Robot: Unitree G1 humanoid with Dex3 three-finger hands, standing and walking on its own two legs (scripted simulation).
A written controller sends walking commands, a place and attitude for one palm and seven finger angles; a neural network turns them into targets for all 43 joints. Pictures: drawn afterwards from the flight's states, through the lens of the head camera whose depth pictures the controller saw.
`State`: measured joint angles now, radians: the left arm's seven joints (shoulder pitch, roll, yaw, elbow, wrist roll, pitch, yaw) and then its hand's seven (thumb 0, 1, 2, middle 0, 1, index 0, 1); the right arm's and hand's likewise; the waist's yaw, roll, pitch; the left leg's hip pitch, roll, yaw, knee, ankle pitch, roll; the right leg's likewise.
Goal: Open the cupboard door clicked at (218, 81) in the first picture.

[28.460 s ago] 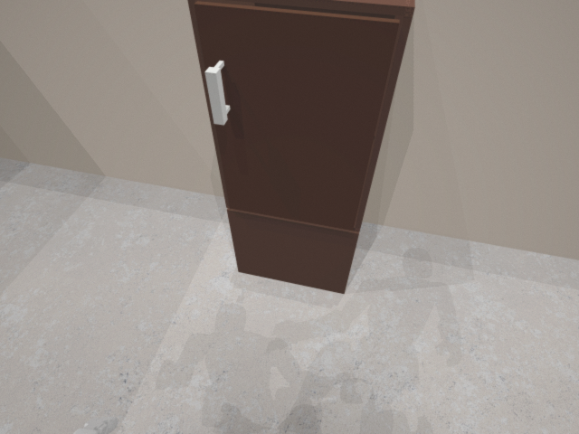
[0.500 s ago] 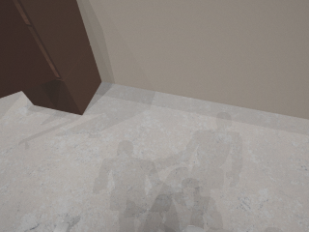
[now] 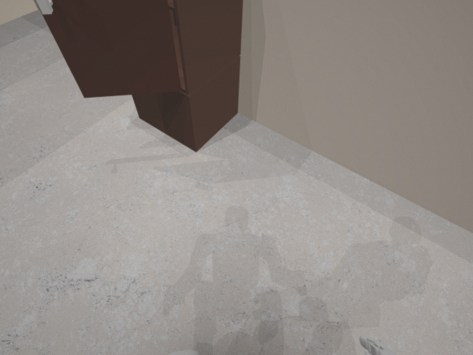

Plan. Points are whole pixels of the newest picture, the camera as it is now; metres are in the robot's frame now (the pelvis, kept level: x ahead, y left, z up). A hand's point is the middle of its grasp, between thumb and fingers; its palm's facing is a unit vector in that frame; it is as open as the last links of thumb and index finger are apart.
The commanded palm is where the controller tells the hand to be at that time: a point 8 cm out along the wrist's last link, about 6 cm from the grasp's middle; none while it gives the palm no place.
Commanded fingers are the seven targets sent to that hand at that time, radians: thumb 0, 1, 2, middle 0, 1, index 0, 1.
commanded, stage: turn to face it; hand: left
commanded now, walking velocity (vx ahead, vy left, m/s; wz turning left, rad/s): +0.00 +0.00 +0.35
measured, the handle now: out of the picture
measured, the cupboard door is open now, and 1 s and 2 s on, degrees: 44 44 44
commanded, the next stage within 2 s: take the last steps up to it in 0.40 s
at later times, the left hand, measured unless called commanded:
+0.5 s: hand out of the picture +0.07 +0.15 -0.14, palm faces +0.14 -0.96 -0.26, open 7.4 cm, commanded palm none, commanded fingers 0.00 0.90 0.90 -0.20 -0.30 -0.20 -0.30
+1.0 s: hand out of the picture -0.09 +0.17 -0.16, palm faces +0.41 -0.89 -0.18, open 7.4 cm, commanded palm none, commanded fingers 0.00 0.90 0.90 -0.20 -0.30 -0.20 -0.30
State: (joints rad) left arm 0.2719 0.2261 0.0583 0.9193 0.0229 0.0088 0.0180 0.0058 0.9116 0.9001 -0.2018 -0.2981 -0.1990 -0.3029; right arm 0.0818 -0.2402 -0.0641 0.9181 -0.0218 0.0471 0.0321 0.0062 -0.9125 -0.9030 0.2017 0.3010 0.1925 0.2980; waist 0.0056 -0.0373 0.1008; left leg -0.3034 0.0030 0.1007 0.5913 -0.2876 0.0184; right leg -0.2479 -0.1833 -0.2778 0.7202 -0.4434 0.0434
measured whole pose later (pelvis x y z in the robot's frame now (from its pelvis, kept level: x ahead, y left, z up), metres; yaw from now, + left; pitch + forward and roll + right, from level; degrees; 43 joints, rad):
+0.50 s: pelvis +0.01 -0.04 +0.01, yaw +8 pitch +0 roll +2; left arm 0.19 0.14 0.02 0.94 0.02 0.00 0.02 0.01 0.91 0.90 -0.20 -0.30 -0.20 -0.30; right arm 0.20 -0.21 -0.06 1.02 -0.02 0.07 0.00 0.01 -0.91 -0.90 0.21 0.30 0.20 0.30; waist -0.02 0.04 0.07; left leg -0.39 -0.03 -0.02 0.93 -0.48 -0.03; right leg -0.23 -0.05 -0.10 0.57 -0.34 -0.03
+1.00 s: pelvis +0.07 +0.05 +0.00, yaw +19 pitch +1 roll +1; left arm 0.45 0.17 0.06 1.14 0.03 -0.02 0.00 0.01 0.91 0.90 -0.20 -0.30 -0.20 -0.30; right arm 0.08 -0.21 -0.05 0.96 -0.03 -0.01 0.04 0.01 -0.91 -0.90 0.20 0.30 0.19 0.30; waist 0.06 -0.04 0.06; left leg -0.32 0.03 0.12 0.55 -0.27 0.01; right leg -0.12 -0.21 -0.23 0.60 -0.45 0.08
